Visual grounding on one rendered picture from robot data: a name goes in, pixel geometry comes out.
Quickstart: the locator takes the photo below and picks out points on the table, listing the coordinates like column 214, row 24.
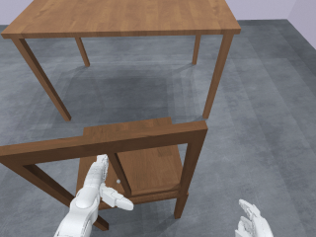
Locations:
column 59, row 19

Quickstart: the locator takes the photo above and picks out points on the chair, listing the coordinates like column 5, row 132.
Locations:
column 142, row 154

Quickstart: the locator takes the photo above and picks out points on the left robot hand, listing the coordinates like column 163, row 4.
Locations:
column 96, row 179

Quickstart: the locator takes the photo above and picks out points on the right robot hand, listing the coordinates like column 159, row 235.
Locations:
column 259, row 227

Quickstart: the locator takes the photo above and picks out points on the left robot forearm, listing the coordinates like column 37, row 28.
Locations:
column 83, row 212

